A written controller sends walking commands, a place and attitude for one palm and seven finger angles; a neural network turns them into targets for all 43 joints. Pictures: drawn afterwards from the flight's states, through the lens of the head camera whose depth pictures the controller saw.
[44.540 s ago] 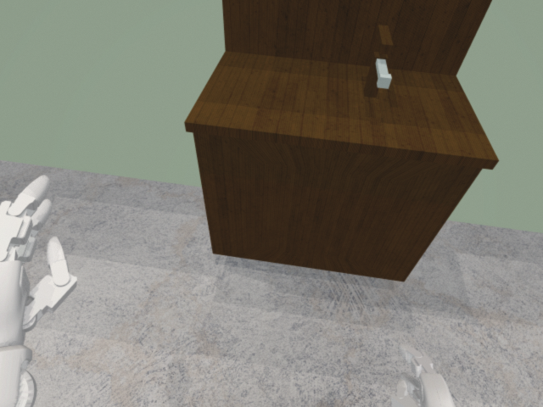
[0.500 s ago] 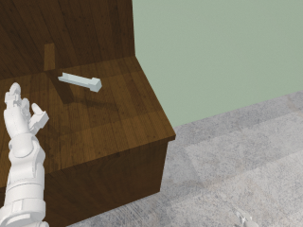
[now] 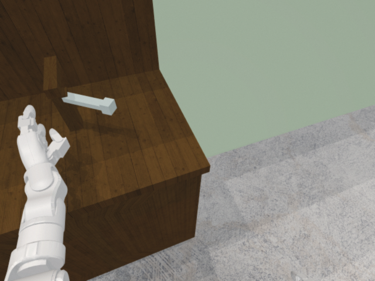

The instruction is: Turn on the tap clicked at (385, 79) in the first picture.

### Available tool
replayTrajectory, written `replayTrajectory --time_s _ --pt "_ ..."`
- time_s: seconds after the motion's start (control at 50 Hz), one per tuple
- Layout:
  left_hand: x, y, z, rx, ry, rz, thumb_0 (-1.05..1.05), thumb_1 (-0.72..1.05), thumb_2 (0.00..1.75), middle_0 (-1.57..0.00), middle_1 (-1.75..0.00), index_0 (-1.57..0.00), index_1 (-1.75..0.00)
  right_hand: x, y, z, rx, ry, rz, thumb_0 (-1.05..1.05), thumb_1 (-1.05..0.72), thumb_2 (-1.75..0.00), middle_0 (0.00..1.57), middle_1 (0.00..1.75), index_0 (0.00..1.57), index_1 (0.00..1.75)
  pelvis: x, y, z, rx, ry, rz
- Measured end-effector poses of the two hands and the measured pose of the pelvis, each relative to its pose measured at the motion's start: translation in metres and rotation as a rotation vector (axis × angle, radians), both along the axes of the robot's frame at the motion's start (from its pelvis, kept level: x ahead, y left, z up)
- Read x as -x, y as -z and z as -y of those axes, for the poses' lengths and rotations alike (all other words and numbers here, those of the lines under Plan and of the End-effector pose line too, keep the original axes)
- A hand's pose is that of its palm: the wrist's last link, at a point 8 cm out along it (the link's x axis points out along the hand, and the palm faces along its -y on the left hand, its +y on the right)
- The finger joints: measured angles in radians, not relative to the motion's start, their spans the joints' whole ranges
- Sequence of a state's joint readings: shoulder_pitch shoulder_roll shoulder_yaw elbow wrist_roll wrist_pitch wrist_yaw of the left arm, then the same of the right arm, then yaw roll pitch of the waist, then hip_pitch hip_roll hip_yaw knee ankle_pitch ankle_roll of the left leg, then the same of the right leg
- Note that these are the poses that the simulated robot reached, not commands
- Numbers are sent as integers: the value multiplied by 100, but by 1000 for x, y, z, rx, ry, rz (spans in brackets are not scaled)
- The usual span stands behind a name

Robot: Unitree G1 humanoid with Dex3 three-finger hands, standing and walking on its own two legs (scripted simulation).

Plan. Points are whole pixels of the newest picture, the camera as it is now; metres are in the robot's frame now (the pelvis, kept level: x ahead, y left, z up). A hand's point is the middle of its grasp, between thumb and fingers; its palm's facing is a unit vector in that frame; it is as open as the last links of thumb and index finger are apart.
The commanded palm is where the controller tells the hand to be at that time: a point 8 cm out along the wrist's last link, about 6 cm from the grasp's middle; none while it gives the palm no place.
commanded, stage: push the lever round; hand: left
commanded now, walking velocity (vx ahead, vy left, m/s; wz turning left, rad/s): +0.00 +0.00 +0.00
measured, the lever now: (108, 106) +0.48 +0.21 +0.10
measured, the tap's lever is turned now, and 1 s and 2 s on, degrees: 53 53 55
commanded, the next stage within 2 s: none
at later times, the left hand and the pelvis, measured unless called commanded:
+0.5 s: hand (74, 141) +0.37 +0.26 +0.10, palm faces +0.63 -0.77 -0.07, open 7.8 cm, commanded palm +0.33 +0.28 +0.10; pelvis +0.00 -0.01 +0.00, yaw +0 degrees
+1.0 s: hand (87, 134) +0.39 +0.24 +0.10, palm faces +0.72 -0.70 -0.06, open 7.8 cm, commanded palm +0.35 +0.25 +0.10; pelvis +0.00 -0.01 +0.00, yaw +0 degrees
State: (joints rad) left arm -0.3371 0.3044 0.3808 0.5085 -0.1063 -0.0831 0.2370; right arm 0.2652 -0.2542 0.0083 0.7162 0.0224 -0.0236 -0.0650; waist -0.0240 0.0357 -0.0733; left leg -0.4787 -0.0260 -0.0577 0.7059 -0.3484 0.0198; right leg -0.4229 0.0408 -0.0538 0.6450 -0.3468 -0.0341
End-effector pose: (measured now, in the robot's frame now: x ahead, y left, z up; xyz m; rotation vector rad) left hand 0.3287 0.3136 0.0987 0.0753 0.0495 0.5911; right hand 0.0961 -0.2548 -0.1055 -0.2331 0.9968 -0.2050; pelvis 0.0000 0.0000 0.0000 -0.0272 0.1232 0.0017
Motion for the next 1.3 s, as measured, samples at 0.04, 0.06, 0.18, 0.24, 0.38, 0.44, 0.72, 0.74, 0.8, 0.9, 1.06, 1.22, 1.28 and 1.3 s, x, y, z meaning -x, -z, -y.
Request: replayTrajectory --time_s 0.04,0.06,0.18,0.24,0.38,0.44,0.72,0.74,0.8,0.9,1.06,1.22,1.28,1.3 --pt "-2 1 4 7 -10 -1 2 90 90 -15 -15 -15 -15 0 -1 2 -1 5 5 1 -91 -90 21 30 20 30 0 0 2 -2 5 -2" --pt "-2 1 5 7 -17 3 2 90 90 -15 -15 -15 -15 0 -1 3 -1 7 8 1 -91 -90 21 30 20 30 -1 0 3 -3 6 -3" --pt "-4 -5 10 -21 -39 33 2 90 90 -15 -15 -15 -15 -2 -1 8 -8 7 16 1 -91 -90 20 30 20 30 -2 0 8 -5 11 -4" --pt "-3 -7 11 -24 -33 31 2 90 90 -15 -15 -15 -15 -4 -1 10 -14 12 19 1 -91 -90 20 30 20 30 -4 0 10 -6 12 -1" --pt "3 -4 19 1 -47 15 2 90 90 -15 -15 -15 -15 -12 -2 12 -18 1 31 1 -91 -90 20 30 20 30 -4 -1 12 -7 6 7" --pt "5 -1 22 7 -74 17 2 90 90 -15 -15 -15 -15 -16 -2 12 -17 -10 37 1 -91 -90 20 30 20 30 -3 0 13 -9 3 6" --pt "-8 -7 48 7 -113 27 2 90 90 -15 -15 -15 -15 -22 0 4 -29 -21 52 1 -91 -90 20 30 20 30 1 1 12 -9 -2 4" --pt "-8 -7 50 9 -119 26 2 90 90 -15 -15 -15 -15 -21 0 4 -31 -21 51 1 -91 -90 20 30 20 30 1 1 12 -9 -1 3" --pt "-7 -6 52 11 -145 20 2 90 90 -15 -15 -15 -15 -19 0 2 -36 -19 46 1 -91 -90 20 30 20 30 0 1 11 -10 2 3" --pt "-7 -2 52 14 -188 1 2 90 90 -15 -15 -15 -15 -14 1 1 -31 -20 25 1 -91 -90 20 30 20 30 2 2 10 -8 -2 6" --pt "-14 -8 60 -2 -202 34 2 90 90 -15 -15 -15 -15 -6 5 1 -23 -24 -6 1 -91 -90 20 30 20 30 6 4 7 -2 -8 -2" --pt "-23 -3 74 45 -230 -11 2 90 90 -15 -15 -15 -15 0 7 -4 -34 -19 -23 1 -91 -90 20 30 20 30 7 3 5 -3 -6 -7" --pt "-24 -3 77 45 -253 -1 2 90 90 -15 -15 -15 -15 1 8 -5 -40 -22 -25 1 -91 -90 20 30 20 30 7 4 5 -3 -4 -12" --pt "-24 -4 77 40 -260 3 2 90 90 -15 -15 -15 -15 2 8 -5 -42 -23 -26 1 -91 -90 20 30 20 30 7 4 5 -2 -4 -13"
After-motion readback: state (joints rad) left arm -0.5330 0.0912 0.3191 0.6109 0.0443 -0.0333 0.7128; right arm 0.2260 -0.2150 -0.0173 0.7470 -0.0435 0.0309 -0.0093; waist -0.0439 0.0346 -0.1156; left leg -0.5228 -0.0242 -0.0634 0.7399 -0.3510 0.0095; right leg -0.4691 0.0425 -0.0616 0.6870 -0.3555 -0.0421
